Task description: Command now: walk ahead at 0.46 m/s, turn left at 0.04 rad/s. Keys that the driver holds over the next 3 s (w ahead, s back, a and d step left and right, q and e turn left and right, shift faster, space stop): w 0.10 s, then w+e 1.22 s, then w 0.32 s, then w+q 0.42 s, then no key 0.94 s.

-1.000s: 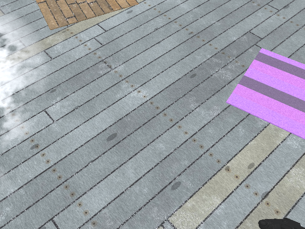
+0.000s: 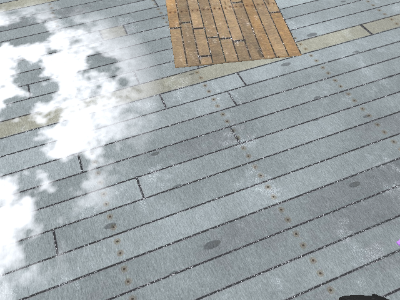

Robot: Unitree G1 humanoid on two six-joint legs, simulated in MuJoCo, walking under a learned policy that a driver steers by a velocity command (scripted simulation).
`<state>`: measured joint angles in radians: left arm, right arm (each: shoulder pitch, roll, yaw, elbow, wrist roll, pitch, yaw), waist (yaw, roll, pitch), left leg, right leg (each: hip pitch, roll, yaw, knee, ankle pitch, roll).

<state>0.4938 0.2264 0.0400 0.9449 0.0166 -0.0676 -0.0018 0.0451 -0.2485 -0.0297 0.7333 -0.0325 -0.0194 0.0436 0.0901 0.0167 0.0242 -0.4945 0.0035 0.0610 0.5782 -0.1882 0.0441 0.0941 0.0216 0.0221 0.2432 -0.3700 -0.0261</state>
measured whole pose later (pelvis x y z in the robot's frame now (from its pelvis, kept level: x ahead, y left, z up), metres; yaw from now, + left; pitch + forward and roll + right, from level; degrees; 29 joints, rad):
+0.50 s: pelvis +0.26 +0.02 +0.00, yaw -10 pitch +1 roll +1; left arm 0.07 0.22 0.03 0.81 0.03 -0.02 -0.06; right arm 0.42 -0.21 -0.02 0.98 -0.02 -0.09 -0.02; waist -0.05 -0.02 0.05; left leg 0.14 -0.06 0.22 0.19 -0.35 0.05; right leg -0.61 -0.03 -0.09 0.64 -0.03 -0.09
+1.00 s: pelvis +0.53 -0.05 +0.01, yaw -27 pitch +2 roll -1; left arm 0.42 0.28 0.07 0.89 0.01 -0.04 0.00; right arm 0.04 -0.26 -0.01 0.74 -0.03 -0.03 0.02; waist 0.09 0.03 0.04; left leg -0.62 0.07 -0.04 0.67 -0.06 -0.05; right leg -0.03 0.15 0.16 0.31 -0.30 -0.12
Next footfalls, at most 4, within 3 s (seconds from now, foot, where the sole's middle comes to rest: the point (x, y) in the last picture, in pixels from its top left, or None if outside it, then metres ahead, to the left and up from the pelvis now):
0.04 left None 0.16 0.10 -0.77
0.58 right None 0.45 -0.09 -0.77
1.08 left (240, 211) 0.79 -0.03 -0.77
1.60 right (331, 203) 0.85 -0.37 -0.77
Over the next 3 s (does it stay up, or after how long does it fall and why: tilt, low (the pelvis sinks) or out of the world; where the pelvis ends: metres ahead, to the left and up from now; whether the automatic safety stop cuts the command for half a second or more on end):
stays up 1.13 -0.51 0.01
